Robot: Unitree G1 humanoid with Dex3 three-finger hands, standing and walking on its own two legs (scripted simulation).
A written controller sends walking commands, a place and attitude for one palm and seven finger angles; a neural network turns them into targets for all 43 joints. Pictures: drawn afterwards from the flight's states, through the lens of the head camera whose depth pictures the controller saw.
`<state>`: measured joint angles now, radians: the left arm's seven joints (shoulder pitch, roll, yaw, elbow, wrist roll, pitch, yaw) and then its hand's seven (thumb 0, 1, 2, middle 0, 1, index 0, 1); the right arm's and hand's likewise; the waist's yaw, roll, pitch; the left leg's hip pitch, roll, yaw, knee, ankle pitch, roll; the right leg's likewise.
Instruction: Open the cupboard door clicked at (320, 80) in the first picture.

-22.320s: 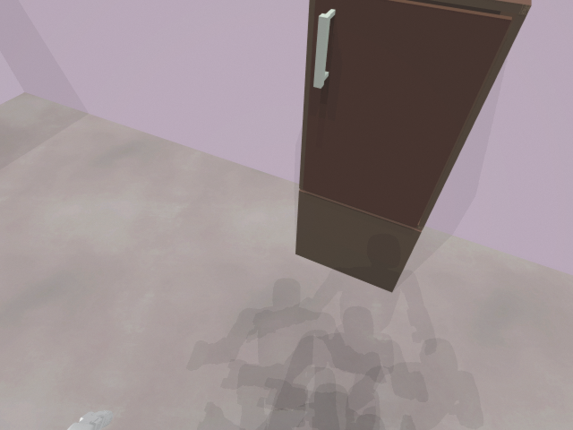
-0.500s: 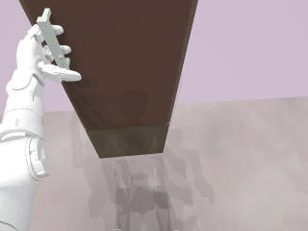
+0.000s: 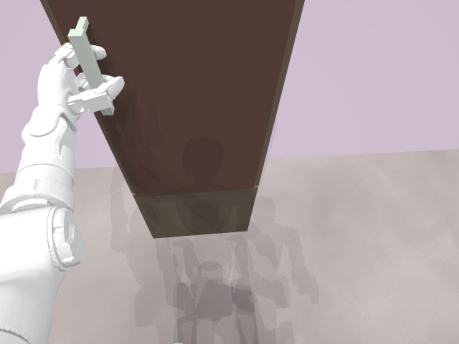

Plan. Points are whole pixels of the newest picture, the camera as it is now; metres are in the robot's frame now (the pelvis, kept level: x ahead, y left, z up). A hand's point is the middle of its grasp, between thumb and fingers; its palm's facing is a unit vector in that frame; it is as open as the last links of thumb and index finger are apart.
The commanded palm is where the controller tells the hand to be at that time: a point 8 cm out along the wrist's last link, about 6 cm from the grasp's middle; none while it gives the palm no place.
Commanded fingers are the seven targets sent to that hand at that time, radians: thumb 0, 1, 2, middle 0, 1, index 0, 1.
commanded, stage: close the thumb around the handle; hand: left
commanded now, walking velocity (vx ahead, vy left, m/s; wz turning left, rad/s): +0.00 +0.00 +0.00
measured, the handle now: (96, 70) +0.56 +0.20 +0.16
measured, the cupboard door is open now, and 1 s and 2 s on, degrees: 1 13 42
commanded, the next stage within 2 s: pull the door open along its arc in 0.22 s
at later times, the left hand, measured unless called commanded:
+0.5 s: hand (109, 89) +0.51 +0.17 +0.16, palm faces +0.03 -1.00 +0.01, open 5.3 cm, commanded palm +0.47 +0.22 +0.16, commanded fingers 0.00 0.90 0.90 -0.40 -1.35 -0.40 -1.35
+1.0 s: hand (122, 116) +0.44 +0.14 +0.16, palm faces +0.45 -0.89 +0.03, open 5.5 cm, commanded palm +0.40 +0.18 +0.16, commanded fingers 0.00 0.90 0.90 -0.40 -1.35 -0.40 -1.35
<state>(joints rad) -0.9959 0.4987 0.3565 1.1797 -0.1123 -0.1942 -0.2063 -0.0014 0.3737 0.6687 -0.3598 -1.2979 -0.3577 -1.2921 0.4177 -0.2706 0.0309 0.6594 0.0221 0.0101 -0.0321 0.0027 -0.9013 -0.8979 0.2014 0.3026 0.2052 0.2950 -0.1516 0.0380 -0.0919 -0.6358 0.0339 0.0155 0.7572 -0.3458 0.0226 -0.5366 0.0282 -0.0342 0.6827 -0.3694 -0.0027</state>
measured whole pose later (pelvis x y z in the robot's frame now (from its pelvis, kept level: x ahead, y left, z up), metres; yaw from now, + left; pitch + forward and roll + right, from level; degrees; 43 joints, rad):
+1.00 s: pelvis +0.00 -0.01 +0.01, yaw +2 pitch +7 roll -1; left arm -0.72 0.08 0.24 0.67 -0.03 0.04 0.42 0.00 0.74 0.81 -0.39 -1.36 -0.39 -1.35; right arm 0.19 -0.22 0.01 0.64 -0.01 -0.02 -0.02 0.00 -0.90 -0.90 0.20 0.30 0.20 0.29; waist -0.04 0.04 -0.10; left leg -0.50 0.02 -0.01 0.69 -0.31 0.00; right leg -0.40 0.01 -0.06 0.65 -0.37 -0.02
